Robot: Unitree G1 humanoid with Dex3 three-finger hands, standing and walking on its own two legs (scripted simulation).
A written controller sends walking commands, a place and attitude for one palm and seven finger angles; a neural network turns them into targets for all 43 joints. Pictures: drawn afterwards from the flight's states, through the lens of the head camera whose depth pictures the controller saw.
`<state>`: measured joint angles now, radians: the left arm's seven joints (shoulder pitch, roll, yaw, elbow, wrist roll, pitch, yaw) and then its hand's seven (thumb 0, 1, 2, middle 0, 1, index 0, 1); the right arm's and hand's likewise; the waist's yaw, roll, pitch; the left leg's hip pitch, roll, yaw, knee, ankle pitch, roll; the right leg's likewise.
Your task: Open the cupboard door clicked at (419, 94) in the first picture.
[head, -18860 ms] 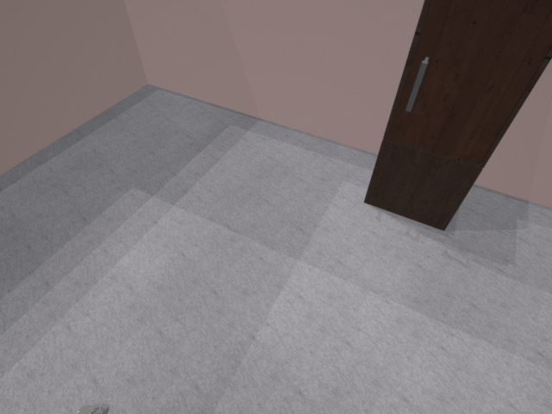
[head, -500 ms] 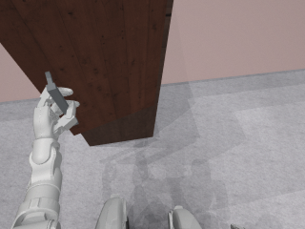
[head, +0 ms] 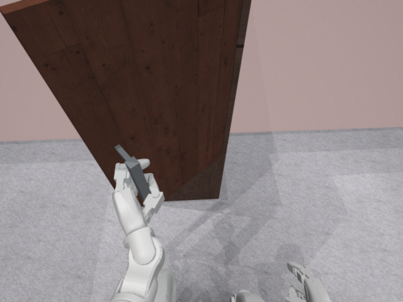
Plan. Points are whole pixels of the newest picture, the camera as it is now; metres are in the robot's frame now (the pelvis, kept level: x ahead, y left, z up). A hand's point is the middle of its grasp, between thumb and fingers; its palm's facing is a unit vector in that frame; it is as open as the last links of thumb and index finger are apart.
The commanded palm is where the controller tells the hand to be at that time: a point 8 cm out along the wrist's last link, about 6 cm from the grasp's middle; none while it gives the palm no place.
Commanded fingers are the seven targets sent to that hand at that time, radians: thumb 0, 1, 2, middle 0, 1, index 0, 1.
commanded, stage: pull the door open along its arc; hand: left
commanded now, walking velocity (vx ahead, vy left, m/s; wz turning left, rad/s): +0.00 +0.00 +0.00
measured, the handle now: (136, 178) +0.36 +0.16 +0.01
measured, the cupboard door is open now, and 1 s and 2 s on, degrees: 39 48 50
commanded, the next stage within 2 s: open thumb and fingers to let go in 0.16 s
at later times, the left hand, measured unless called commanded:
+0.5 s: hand (175, 204) +0.30 +0.07 +0.02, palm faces +0.45 -0.89 -0.05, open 6.9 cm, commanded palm +0.25 +0.10 +0.02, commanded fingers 0.00 -0.01 0.51 -0.34 -1.25 -0.34 -1.25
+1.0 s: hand (175, 206) +0.30 +0.07 +0.02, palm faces +0.42 -0.91 -0.04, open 14.6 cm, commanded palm +0.25 +0.11 +0.02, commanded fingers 0.00 -0.50 0.30 -0.17 -0.40 -0.17 -0.40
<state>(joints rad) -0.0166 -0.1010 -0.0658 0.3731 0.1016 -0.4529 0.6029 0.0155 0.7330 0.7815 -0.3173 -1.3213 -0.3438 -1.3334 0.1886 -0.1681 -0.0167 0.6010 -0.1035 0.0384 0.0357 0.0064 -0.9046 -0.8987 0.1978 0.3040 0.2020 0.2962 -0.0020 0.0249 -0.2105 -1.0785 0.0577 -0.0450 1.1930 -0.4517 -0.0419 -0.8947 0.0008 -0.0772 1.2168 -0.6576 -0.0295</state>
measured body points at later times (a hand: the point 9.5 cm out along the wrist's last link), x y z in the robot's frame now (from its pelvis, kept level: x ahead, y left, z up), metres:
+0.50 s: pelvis +0.00 -0.03 -0.01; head +0.07 -0.04 +0.44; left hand +0.27 +0.12 +0.03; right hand +0.20 -0.23 -0.12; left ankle +0.06 +0.14 -0.63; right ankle -0.04 -0.10 -0.63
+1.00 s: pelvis +0.00 -0.01 -0.01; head +0.07 -0.03 +0.44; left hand +0.27 +0.12 +0.03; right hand +0.18 -0.23 -0.12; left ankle +0.06 +0.14 -0.63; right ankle -0.04 -0.10 -0.63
